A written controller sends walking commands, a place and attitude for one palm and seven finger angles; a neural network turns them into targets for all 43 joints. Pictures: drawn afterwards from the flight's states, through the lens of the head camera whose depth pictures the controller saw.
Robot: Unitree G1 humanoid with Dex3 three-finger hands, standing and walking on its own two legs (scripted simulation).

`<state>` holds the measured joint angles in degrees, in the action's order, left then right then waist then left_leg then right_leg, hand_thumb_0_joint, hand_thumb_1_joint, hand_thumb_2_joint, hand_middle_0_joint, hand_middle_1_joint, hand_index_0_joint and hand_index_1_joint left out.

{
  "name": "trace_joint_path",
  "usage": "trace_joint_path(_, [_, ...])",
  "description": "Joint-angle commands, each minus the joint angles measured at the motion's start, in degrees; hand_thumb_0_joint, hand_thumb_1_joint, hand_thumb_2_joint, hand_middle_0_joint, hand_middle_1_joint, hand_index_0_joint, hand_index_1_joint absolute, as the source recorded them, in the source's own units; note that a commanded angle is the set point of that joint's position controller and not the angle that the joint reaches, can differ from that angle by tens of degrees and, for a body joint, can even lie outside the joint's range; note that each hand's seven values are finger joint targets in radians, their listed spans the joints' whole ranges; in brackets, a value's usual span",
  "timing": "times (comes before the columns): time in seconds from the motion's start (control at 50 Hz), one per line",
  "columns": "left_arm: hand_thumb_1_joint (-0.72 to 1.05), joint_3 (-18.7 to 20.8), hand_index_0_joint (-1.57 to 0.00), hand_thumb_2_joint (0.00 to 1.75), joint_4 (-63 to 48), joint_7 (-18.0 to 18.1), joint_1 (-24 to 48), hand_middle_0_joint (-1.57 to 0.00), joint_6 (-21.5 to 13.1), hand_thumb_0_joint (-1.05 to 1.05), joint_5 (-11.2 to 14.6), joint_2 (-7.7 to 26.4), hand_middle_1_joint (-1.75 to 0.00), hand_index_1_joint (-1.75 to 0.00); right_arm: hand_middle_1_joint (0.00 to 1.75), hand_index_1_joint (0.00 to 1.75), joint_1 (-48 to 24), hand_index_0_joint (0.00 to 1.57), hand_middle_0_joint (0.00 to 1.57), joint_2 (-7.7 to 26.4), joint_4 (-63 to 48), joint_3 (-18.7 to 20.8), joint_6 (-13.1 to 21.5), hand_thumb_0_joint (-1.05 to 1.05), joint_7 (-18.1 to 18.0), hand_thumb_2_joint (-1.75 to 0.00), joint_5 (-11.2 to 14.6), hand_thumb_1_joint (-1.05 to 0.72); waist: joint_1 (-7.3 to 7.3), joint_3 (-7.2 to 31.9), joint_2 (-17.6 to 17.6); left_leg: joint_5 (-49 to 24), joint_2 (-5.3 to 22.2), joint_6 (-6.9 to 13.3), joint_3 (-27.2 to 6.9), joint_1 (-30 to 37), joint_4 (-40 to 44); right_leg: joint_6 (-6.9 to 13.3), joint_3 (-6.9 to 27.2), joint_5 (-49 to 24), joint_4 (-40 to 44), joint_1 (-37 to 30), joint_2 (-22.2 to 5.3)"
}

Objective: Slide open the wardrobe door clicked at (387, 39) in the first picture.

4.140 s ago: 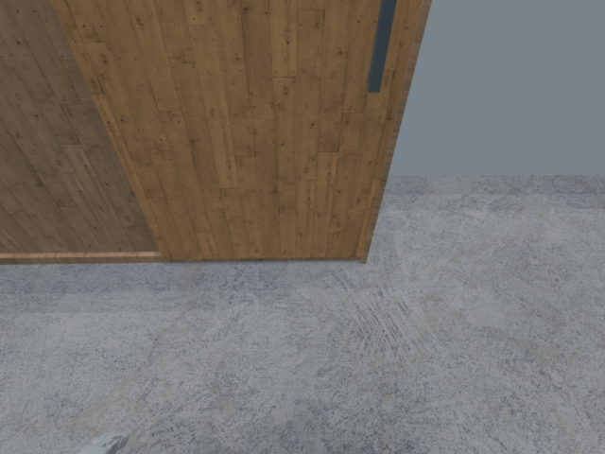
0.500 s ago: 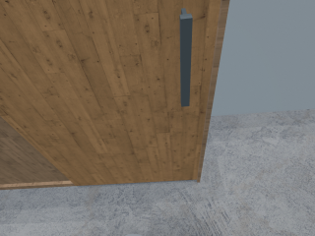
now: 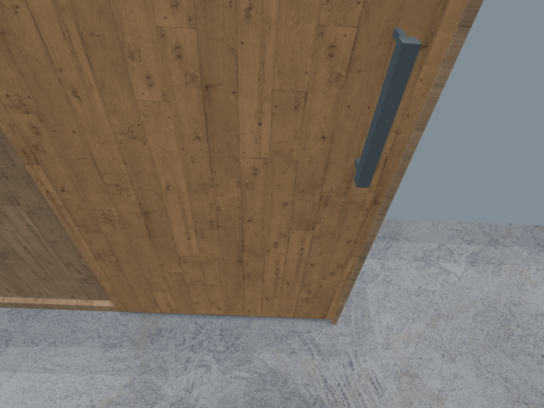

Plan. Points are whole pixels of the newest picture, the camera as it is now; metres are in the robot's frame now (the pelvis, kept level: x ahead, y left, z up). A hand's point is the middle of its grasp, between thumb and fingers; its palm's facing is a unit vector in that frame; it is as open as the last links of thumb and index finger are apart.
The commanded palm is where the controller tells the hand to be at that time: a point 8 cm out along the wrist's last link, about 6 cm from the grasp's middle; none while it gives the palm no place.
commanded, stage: come to a stop and stand still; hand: right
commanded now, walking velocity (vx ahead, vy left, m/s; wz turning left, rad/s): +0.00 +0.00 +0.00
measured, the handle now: (378, 116) +0.56 -0.13 +0.17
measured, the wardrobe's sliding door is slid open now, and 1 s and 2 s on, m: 0.00 0.00 0.00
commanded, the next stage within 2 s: look again from close up in 0.30 s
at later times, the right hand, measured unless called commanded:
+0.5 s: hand out of the picture -0.01 -0.17 -0.18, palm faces +0.06 +0.98 -0.19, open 7.4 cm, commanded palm none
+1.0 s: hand out of the picture -0.01 -0.28 -0.16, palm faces +0.02 +0.95 -0.30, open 7.4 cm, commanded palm none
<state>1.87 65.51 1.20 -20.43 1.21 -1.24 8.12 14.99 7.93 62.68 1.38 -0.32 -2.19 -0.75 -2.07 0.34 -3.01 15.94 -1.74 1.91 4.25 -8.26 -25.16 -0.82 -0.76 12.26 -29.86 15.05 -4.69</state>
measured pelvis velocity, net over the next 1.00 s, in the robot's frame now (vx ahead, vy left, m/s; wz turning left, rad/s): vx -0.05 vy -0.05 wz -0.01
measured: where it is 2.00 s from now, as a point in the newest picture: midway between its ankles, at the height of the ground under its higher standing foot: outside the picture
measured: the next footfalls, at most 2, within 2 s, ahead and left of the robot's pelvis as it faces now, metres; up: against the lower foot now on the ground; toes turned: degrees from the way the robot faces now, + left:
none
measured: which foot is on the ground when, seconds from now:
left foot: down 0.00-1.00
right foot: down 0.00-1.00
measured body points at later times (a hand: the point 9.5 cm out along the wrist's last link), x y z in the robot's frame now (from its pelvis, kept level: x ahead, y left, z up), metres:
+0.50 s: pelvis +0.00 +0.00 +0.00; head +0.01 +0.00 +0.45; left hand +0.03 +0.24 -0.16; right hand -0.01 -0.22 -0.16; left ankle -0.02 +0.10 -0.74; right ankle +0.02 -0.14 -0.74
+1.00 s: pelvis -0.05 -0.05 +0.00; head -0.07 -0.06 +0.45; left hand +0.01 +0.20 -0.14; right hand -0.01 -0.33 -0.14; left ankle -0.03 +0.10 -0.74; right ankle +0.02 -0.14 -0.74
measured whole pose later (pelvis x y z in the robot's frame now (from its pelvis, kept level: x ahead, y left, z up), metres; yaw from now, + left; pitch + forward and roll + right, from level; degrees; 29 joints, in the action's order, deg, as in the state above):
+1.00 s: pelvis -0.05 -0.05 +0.00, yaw -1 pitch -3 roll +1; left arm 1.1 55.8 -0.5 -14.6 0.6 -1.4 13.8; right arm 16.9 16.2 55.2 0.8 -1.0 -1.2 -1.9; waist 0.1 0.3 0.0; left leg 13.3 3.6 -1.7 2.8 -11.4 -27.4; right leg 2.5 -2.7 8.9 -27.7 16.2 0.5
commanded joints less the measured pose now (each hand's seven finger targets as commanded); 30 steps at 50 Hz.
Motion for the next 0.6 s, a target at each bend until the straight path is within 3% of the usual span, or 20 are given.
trace_joint_path(0.0, [0.90,-0.36,-0.20,0.90,-0.18,1.05,-2.97,-0.20,-0.96,0.00,0.23,3.03,-0.30,-0.30,0.30,0.30,2.81,0.20,0.20,4.44,-0.70,0.28,1.09,0.00,0.09,-0.90,0.60,-0.90,0.75,-7.88,6.49,-2.45,8.57,0.85,-8.05,-9.76,9.87,-0.30,0.64,-6.48,5.09,-4.62,-2.00])
trace_joint_path(0.04, [0.90,-0.35,-0.20,0.90,0.32,1.15,-1.74,-0.20,-1.29,0.00,0.39,3.36,-0.30,-0.30,0.30,0.30,3.79,0.20,0.20,5.30,0.09,0.44,0.85,0.00,0.14,-0.90,0.67,-0.90,1.58,-5.98,0.81,-7.90,7.75,-0.10,-6.86,-5.46,7.57,-0.19,1.00,-9.73,6.08,-4.24,-2.12])
trace_joint_path(0.12, [0.90,-0.30,-0.20,0.90,-0.14,1.33,-0.13,-0.20,-1.48,0.00,0.56,3.38,-0.30,-0.30,0.30,0.30,5.19,0.20,0.20,5.24,0.73,0.42,1.15,0.00,0.07,-0.90,0.58,-0.90,1.70,-2.81,2.82,-12.80,8.20,-0.34,-6.43,-2.17,7.08,-0.35,0.31,-9.70,6.53,-5.46,-1.90])
trace_joint_path(0.32, [0.90,-0.50,-0.20,0.90,-0.50,1.37,1.36,-0.20,-1.41,0.00,0.58,3.81,-0.30,-0.30,0.30,0.30,6.30,0.20,0.20,4.23,1.62,0.11,1.26,0.00,-0.02,-0.90,0.27,-0.90,1.57,-5.19,3.10,-8.45,7.78,-0.38,-6.52,-4.08,8.67,0.02,0.69,-8.31,8.01,-6.60,-1.70])
trace_joint_path(0.34, [0.90,-0.71,-0.20,0.90,-8.10,0.52,4.54,-0.20,-2.10,0.00,0.06,8.83,-0.30,-0.30,0.30,0.30,8.10,0.20,0.20,14.24,-2.98,-0.40,2.94,0.00,-0.14,-0.90,-1.16,-0.90,1.04,-11.04,7.31,-20.33,8.41,-1.44,-6.87,-6.18,8.38,0.19,2.84,-6.15,2.89,-2.91,0.40])
trace_joint_path(0.36, [0.90,0.66,-0.20,0.90,-9.51,0.94,2.16,-0.20,-3.26,0.00,-0.35,8.42,-0.30,-0.30,0.30,0.30,6.03,0.20,0.20,10.49,-3.38,1.50,3.30,0.00,-0.31,-0.90,-0.75,-0.90,0.51,0.22,1.91,-25.24,11.73,0.60,-8.87,-0.60,1.98,0.67,1.31,-4.56,0.61,-2.34,0.82])
trace_joint_path(0.38, [0.90,0.53,-0.20,0.90,-9.44,1.23,2.20,-0.20,-3.60,0.00,-0.24,7.07,-0.30,-0.30,0.30,0.30,6.51,0.20,0.20,10.26,-4.10,1.16,3.57,0.00,-0.33,-0.90,-0.47,-0.90,1.28,6.57,2.93,-30.98,12.06,1.59,-9.03,3.11,0.65,1.13,1.42,-6.07,-1.35,-2.64,1.35])
trace_joint_path(0.4, [0.90,0.48,-0.20,0.90,-10.14,1.34,2.18,-0.20,-3.52,0.00,-0.04,6.59,-0.30,-0.30,0.30,0.30,7.11,0.20,0.20,9.61,-4.55,1.27,3.46,0.00,-0.27,-0.90,-0.47,-0.90,1.49,6.99,5.13,-31.98,12.54,2.20,-9.38,3.73,0.71,1.26,0.88,-4.51,-2.02,-1.33,1.80])
trace_joint_path(0.44, [0.90,0.25,-0.20,0.90,-11.22,1.08,1.99,-0.20,-3.14,0.00,-0.02,6.29,-0.30,-0.30,0.30,0.30,7.53,0.20,0.20,9.35,-5.69,0.93,2.93,0.00,-0.28,-0.90,-0.68,-0.90,1.71,3.84,10.78,-36.28,12.32,2.46,-8.60,3.93,-0.07,1.95,-0.16,-2.22,-2.52,1.65,2.43])
trace_joint_path(0.46, [0.90,0.75,-0.20,0.90,-11.47,1.06,2.47,-0.20,-2.90,0.00,0.09,7.08,-0.30,-0.30,0.30,0.30,6.88,0.20,0.20,9.94,-6.27,1.19,2.61,0.00,-0.35,-0.90,-0.72,-0.90,1.56,1.17,11.25,-33.07,11.92,2.53,-7.77,1.48,-0.08,2.36,-0.08,-2.44,-2.05,1.52,1.97])
trace_joint_path(0.5, [0.90,1.14,-0.20,0.90,-11.97,1.04,3.04,-0.20,-2.68,0.00,0.26,8.59,-0.30,-0.30,0.30,0.30,5.62,0.20,0.20,10.67,-7.89,1.30,1.96,0.00,-0.31,-0.90,-0.72,-0.90,1.31,-1.98,6.45,-23.18,9.92,2.13,-6.66,-2.86,0.00,2.66,0.51,-7.61,-0.09,-0.13,0.89])
trace_joint_path(0.54, [0.90,1.04,-0.20,0.90,-12.03,0.78,2.96,-0.20,-2.71,0.00,0.21,9.23,-0.30,-0.30,0.30,0.30,5.81,0.20,0.20,10.41,-8.91,1.01,1.53,0.00,-0.26,-0.90,-0.66,-0.90,1.80,-1.60,2.33,-16.87,7.85,1.19,-5.10,-4.07,-0.61,3.12,1.55,-14.10,0.22,-2.22,-0.59])
trace_joint_path(0.58, [0.90,1.25,-0.20,0.90,-12.47,0.78,4.03,-0.20,-2.63,0.00,0.19,10.96,-0.30,-0.30,0.30,0.30,5.65,0.20,0.20,11.28,-9.46,1.08,1.20,0.00,-0.17,-0.90,-0.58,-0.90,2.09,-2.15,1.58,-13.99,7.26,0.76,-4.88,-4.63,-0.88,3.40,2.40,-15.61,0.47,-1.75,-1.19])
